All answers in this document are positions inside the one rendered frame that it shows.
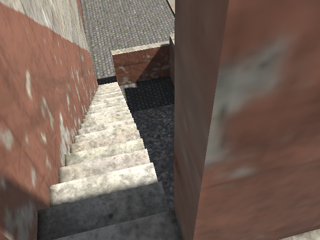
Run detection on stairs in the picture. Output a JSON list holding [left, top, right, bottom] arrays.
[[37, 82, 170, 240]]

